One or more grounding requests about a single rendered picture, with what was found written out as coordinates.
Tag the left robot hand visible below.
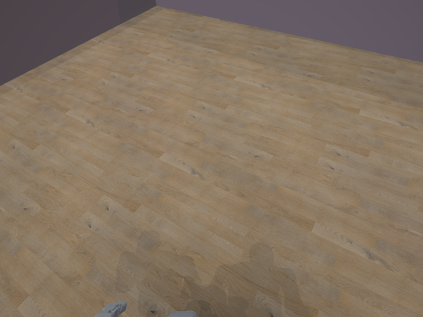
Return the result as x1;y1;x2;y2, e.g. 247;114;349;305
95;301;127;317

